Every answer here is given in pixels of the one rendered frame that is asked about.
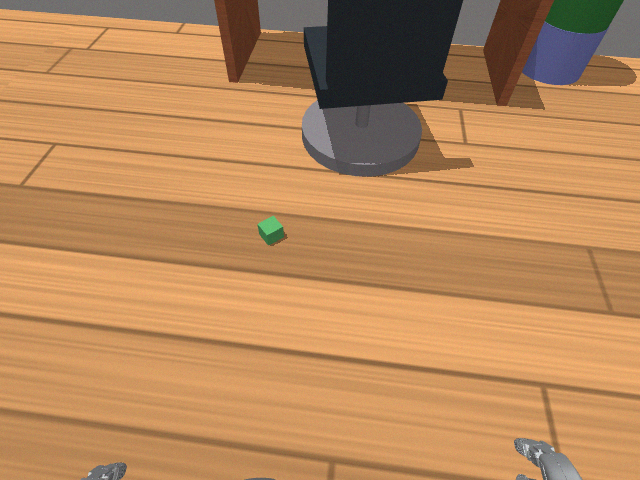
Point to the left robot hand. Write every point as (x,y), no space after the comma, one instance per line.
(113,471)

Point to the office chair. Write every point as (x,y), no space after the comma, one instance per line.
(371,58)

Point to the right robot hand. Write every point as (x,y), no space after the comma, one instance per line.
(554,466)

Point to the potted plant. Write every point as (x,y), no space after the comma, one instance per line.
(570,35)

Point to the small box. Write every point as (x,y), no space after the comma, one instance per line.
(270,230)

